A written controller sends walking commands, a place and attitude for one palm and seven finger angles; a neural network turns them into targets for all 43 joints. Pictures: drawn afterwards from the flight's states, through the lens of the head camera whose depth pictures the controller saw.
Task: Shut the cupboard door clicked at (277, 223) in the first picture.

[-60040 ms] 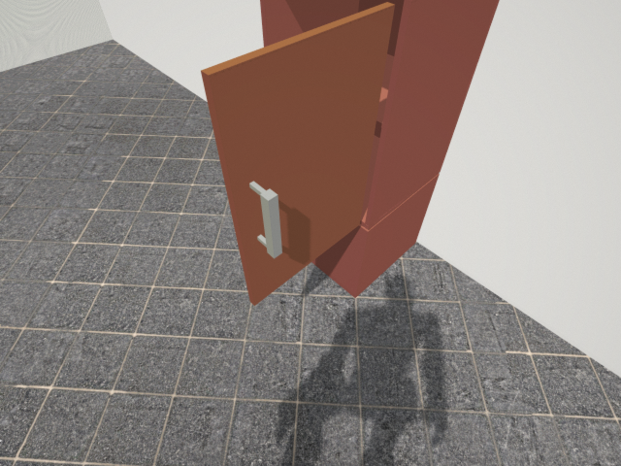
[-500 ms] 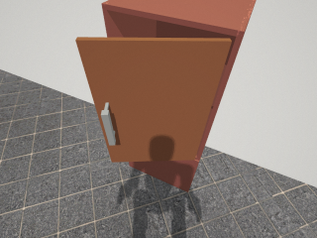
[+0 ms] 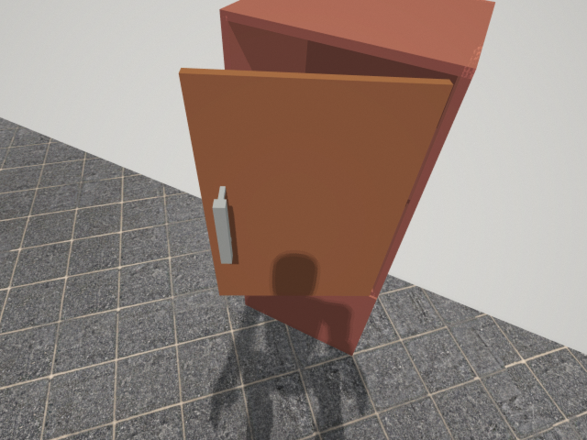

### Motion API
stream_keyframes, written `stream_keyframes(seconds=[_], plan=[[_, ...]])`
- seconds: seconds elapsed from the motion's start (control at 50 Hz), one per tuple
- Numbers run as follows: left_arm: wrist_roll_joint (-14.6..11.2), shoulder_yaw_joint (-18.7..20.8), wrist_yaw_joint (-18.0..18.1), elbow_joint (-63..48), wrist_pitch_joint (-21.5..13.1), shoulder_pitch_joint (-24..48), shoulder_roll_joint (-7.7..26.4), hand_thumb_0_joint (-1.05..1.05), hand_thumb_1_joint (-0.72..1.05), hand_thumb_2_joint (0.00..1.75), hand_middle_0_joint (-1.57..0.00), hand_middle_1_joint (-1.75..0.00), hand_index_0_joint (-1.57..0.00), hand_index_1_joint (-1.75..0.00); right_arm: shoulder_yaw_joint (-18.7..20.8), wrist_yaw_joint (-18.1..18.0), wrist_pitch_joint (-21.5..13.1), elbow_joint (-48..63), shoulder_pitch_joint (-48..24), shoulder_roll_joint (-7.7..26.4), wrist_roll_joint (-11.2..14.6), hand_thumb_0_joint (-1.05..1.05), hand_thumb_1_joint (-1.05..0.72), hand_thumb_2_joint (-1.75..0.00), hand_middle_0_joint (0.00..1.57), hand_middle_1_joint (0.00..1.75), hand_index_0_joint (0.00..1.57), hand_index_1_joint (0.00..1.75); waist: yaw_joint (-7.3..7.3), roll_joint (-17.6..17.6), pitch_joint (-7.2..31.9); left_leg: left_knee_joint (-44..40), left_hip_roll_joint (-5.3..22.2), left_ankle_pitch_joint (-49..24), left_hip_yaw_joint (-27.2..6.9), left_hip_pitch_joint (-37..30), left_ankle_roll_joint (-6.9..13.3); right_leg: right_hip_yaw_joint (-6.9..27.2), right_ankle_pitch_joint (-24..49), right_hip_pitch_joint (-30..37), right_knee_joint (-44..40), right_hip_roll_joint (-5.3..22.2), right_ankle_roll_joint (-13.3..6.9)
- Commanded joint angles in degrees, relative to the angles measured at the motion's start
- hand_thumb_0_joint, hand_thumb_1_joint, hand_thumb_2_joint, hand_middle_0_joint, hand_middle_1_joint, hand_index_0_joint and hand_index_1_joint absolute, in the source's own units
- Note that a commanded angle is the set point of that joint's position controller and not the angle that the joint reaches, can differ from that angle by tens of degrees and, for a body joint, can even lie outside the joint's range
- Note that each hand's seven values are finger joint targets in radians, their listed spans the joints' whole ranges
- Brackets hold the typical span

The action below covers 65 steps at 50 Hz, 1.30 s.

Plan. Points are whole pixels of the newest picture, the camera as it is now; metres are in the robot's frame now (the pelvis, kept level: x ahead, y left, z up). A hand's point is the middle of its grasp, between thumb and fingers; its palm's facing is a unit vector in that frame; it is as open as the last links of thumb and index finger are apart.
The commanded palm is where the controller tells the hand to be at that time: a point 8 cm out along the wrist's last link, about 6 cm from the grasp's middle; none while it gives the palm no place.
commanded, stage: come to a stop and stand still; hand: left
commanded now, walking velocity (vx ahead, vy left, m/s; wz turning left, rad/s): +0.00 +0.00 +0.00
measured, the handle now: (224, 226) +0.50 +0.17 -0.04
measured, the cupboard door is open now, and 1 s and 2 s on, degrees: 27 27 27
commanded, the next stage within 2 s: look again from close up in 0.14 s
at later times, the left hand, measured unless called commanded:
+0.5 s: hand out of the picture -0.04 +0.17 -0.18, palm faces +0.02 -0.99 -0.16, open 7.4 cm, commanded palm none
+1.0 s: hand (166, 388) +0.19 +0.19 -0.03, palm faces +0.24 -0.96 -0.13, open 7.0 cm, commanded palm +0.11 +0.22 -0.07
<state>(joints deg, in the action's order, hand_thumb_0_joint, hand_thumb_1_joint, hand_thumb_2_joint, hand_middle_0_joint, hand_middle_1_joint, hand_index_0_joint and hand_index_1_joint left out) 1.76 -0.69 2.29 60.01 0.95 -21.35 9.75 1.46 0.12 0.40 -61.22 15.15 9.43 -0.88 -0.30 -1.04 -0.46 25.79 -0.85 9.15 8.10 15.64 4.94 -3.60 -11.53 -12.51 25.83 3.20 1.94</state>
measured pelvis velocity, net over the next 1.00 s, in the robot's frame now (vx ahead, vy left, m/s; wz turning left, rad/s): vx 0.00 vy -0.01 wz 0.09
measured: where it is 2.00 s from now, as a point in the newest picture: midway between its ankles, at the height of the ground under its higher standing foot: outside the picture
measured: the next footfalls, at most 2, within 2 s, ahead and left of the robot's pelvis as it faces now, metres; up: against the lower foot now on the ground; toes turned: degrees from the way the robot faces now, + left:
none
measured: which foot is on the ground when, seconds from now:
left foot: down 0.00-1.00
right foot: down 0.00-1.00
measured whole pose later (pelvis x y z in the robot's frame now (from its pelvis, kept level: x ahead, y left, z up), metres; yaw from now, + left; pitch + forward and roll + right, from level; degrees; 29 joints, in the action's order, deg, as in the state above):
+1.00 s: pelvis +0.00 -0.01 -0.02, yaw +5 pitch +2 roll +0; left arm -8.2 2.0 5.1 8.3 -9.9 -24.0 11.3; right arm 0.7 -1.3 -18.3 -45.7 20.9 15.2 1.3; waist 3.9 1.3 3.2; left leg 39.8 -3.1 15.1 4.1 27.8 3.6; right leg -3.5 -19.6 -24.5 41.5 1.8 -1.3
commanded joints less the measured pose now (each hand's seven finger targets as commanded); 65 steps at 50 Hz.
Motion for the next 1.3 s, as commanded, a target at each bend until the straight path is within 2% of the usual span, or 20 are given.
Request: stream_keyframes(seconds=[0.0, 0.34, 0.76, 0.78, 0.8, 0.82, 0.84, 0.86, 0.88, 0.92, 0.94, 0.96, 0.98, 1.02, 1.04, 1.08, 1.12, 1.16, 1.22, 1.28], plan=[[-0.1, 1.2, 0.2, -1.2, -1.4, -4.0, 4.3, 0.0, 0.9, 0.9, -0.2, -0.3, -0.2, -0.3, 1.3, -0.7, -1.0, 2.1, 1.3, 7.1, 0.3, 0.0, -0.9, -0.9, 0.2, 0.3, 0.2, 0.3, 0.32, 1.9, -3.8, -12.4, 8.6, 18.0, -12.2, 1.1, -2.4, 3.8, -5.7, -3.2, -4.6, 2.4, -2.2], [0.1, 1.3, 0.4, 1.6, -1.1, -6.8, 2.3, 0.0, 0.9, 0.9, -0.2, -0.3, -0.2, -0.3, 1.6, -0.8, -0.6, -0.1, 2.1, 5.8, 0.4, 0.0, -0.9, -0.9, 0.2, 0.3, 0.2, 0.3, -0.18, 1.3, -4.9, -14.5, 8.7, 20.1, -12.4, 1.5, -2.8, 3.3, -6.1, -3.0, -4.2, 1.9, -1.8], [-0.3, 1.2, 0.6, 1.8, -1.7, -4.6, 1.3, 0.0, 0.9, 0.9, -0.2, -0.3, -0.2, -0.3, 1.0, -1.1, -1.2, -1.9, 4.3, 3.4, 0.5, 0.0, -0.9, -0.9, 0.2, 0.3, 0.2, 0.3, 0.46, 1.0, -4.6, -12.5, 8.1, 12.3, -10.8, -1.5, -3.1, 4.7, -2.6, -2.8, -6.0, 2.9, -2.1], [0.5, 0.5, 2.3, 2.5, -1.7, -3.9, 4.0, 0.0, 0.9, 0.9, -0.2, -0.3, -0.2, -0.3, 0.3, -0.9, -1.3, 3.3, -0.3, 6.6, 0.2, 0.0, -0.9, -0.9, 0.2, 0.3, 0.2, 0.3, -0.35, -0.3, -7.4, -2.7, 8.5, 8.7, -7.0, 3.0, -4.8, 3.7, -3.5, -3.7, -3.4, 3.5, -3.4], [-6.3, 17.1, 1.8, -96.0, -15.6, 50.0, 32.7, 0.0, 0.9, 0.9, -0.2, -0.3, -0.2, -0.3, 1.3, -5.8, -10.5, 23.8, 3.2, 18.9, 1.0, 0.0, -0.9, -0.9, 0.2, 0.3, 0.2, 0.3, 11.24, 1.7, 16.6, -4.1, 5.1, -2.4, -10.5, -14.0, -3.8, -0.1, 4.3, -2.6, 4.6, -3.7, -4.1], [-8.1, 0.8, 3.0, -82.0, -12.5, 11.8, 9.6, 0.0, 0.9, 0.9, -0.22, -0.32, -0.22, -0.32, -1.3, -5.6, -15.8, 22.9, 0.9, 11.2, 4.0, 0.0, -0.9, -0.9, 0.2, 0.3, 0.2, 0.3, 1.86, 17.3, 28.8, -6.2, 6.9, 3.3, -13.9, -21.2, -6.5, -2.1, -6.5, -6.6, 6.6, -5.4, -4.3], [-9.5, -1.3, 4.7, -73.7, -4.9, -3.6, 1.0, 0.0, 0.9, 0.9, -0.24, -0.34, -0.24, -0.34, -1.6, -4.8, -18.8, 21.9, -2.0, 11.1, 3.5, 0.0, -0.9, -0.9, 0.2, 0.3, 0.2, 0.3, 0.51, 19.0, 17.9, -8.9, 8.0, 11.9, -17.9, -12.9, -10.7, -2.8, -10.4, -10.0, 13.2, -5.6, -3.8], [-9.7, -6.9, 5.3, -61.5, -2.0, -4.7, -5.7, 0.0, 0.9, 0.9, -0.25, -0.36, -0.25, -0.36, -2.3, -4.2, -20.4, 18.7, -3.2, 10.0, 5.3, 0.0, -0.9, -0.9, 0.2, 0.3, 0.2, 0.3, 2.36, 10.0, 2.4, -9.4, 5.9, 20.7, -17.0, -0.2, -8.7, -2.5, -9.0, -15.4, 15.4, -4.3, -3.3], [-10.5, -8.1, 5.1, -66.5, -5.0, -0.6, -6.7, 0.0, 0.9, 0.9, -0.27, -0.38, -0.27, -0.38, -0.7, -3.3, -22.0, 21.8, -2.2, 11.9, 4.4, 0.0, -0.9, -0.9, 0.2, 0.3, 0.2, 0.3, 3.98, 8.7, -3.4, -5.0, 4.2, 22.6, -15.7, 3.6, -6.1, -2.3, -9.7, -16.1, 10.2, -3.8, -3.5], [-10.1, -0.1, 3.9, -55.7, -11.3, -4.8, -0.9, 0.0, 0.9, 0.9, -0.31, -0.42, -0.31, -0.42, 0.8, -2.2, -23.6, 24.0, -2.1, 13.1, 2.2, 0.0, -0.9, -0.9, 0.2, 0.3, 0.2, 0.3, 4.16, -2.6, -4.3, 5.0, 1.5, 22.3, -15.0, 11.5, -5.4, -2.0, -16.7, -22.6, 7.6, -3.3, -3.5], [-10.9, 2.4, 1.1, -51.9, -15.4, -11.5, -0.7, 0.0, 0.9, 0.9, -0.33, -0.44, -0.33, -0.44, 1.8, -1.0, -23.7, 25.9, -2.5, 13.2, 2.2, 0.0, -0.9, -0.9, 0.2, 0.3, 0.2, 0.3, 1.48, -2.5, 0.0, 10.1, 0.6, 17.2, -13.1, 12.9, -5.7, -1.8, -16.3, -23.7, 10.5, -3.3, -4.2], [-12.9, 4.1, -1.9, -48.5, -20.3, -14.8, -0.9, 0.0, 0.9, 0.9, -0.35, -0.46, -0.35, -0.46, 2.4, -0.4, -23.5, 27.6, -3.8, 12.0, 1.6, 0.0, -0.9, -0.9, 0.2, 0.3, 0.2, 0.3, 0.07, -12.8, 1.4, 14.8, 0.3, 18.9, -12.3, 19.2, -6.0, -1.2, -22.4, -27.2, 13.0, -2.8, -3.9], [-14.9, 3.8, -5.9, -48.8, -25.9, -16.8, -2.6, 0.0, 0.9, 0.9, -0.36, -0.48, -0.36, -0.48, 2.9, 0.2, -23.2, 29.6, -5.3, 11.8, 1.4, 0.0, -0.9, -0.9, 0.2, 0.3, 0.2, 0.3, -1.08, -19.1, 2.0, 19.4, -0.4, 18.6, -10.5, 24.3, -6.1, 0.0, -27.2, -29.7, 15.2, -2.7, -3.9], [-17.2, 5.3, -14.2, -51.0, -36.6, -15.6, -0.6, 0.0, 0.9, 0.9, -0.4, -0.52, -0.4, -0.52, 4.0, 1.1, -22.5, 32.8, -7.4, 12.4, 1.3, 0.0, -0.9, -0.9, 0.2, 0.3, 0.2, 0.3, -1.96, -16.9, 4.2, 27.6, -1.1, 18.5, -8.6, 32.5, -6.3, 4.4, -30.4, -32.4, 20.3, -1.8, -4.5], [-16.8, 8.2, -16.8, -49.7, -39.4, -16.9, 2.5, 0.0, 0.9, 0.9, -0.42, -0.54, -0.42, -0.54, 4.6, 1.6, -21.4, 34.0, -7.1, 12.3, 1.6, 0.0, -0.9, -0.9, 0.2, 0.3, 0.2, 0.3, -2.97, -9.6, 4.7, 30.0, -1.2, 18.7, -8.4, 34.6, -6.2, 6.4, -29.9, -33.3, 23.2, -1.6, -5.4], [-16.5, 8.7, -18.0, -56.0, -38.7, -17.4, 4.6, 0.0, 0.9, 0.9, -0.46, -0.58, -0.46, -0.58, 4.5, 1.9, -19.9, 39.5, -10.1, 12.6, 2.0, 0.0, -0.9, -0.9, 0.2, 0.3, 0.2, 0.3, -5.0, -0.7, 9.7, 29.9, -1.5, 21.7, -8.8, 35.3, -5.1, 5.9, -28.2, -34.8, 28.4, -2.6, -5.7], [-16.9, 9.7, -16.6, -65.0, -35.3, -14.2, 6.5, 0.0, 0.9, 0.9, -0.49, -0.62, -0.49, -0.62, 4.1, 1.2, -18.3, 43.0, -10.9, 12.8, 2.4, 0.0, -0.9, -0.9, 0.2, 0.3, 0.2, 0.3, -5.22, 4.8, 14.3, 27.5, -0.6, 24.9, -11.4, 33.0, -4.7, 4.0, -25.2, -36.2, 31.8, -3.8, -5.6], [-16.6, 10.4, -13.6, -75.8, -33.6, -10.6, 8.4, 0.0, 0.9, 0.9, -0.53, -0.66, -0.53, -0.66, 3.9, 0.2, -17.0, 44.2, -9.5, 12.1, 2.3, 0.0, -0.9, -0.9, 0.2, 0.3, 0.2, 0.3, -3.83, 8.2, 17.2, 28.8, 0.1, 24.5, -12.7, 32.5, -4.0, 4.9, -23.0, -37.0, 32.3, -4.3, -5.4], [-15.8, 8.7, -10.7, -88.2, -36.2, -5.0, 8.8, 0.0, 0.9, 0.9, -0.58, -0.72, -0.58, -0.72, 3.3, -1.0, -16.5, 43.4, -6.3, 10.9, 1.9, 0.0, -0.9, -0.9, 0.2, 0.3, 0.2, 0.3, -0.44, 10.1, 21.1, 34.2, 0.8, 14.5, -12.9, 28.6, -3.0, 4.6, -14.7, -38.3, 33.1, -5.2, -5.0], [-16.2, 6.0, -13.0, -85.3, -38.0, -3.2, 6.4, 0.0, 0.9, 0.9, -0.64, -0.78, -0.64, -0.78, 2.6, -1.9, -16.9, 40.4, -5.1, 10.9, 1.4, 0.0, -0.9, -0.9, 0.2, 0.3, 0.2, 0.3, 2.82, 6.4, 19.4, 40.0, 1.2, 10.1, -13.0, 31.7, -2.6, 4.7, -11.0, -41.3, 34.0, -5.7, -4.5]])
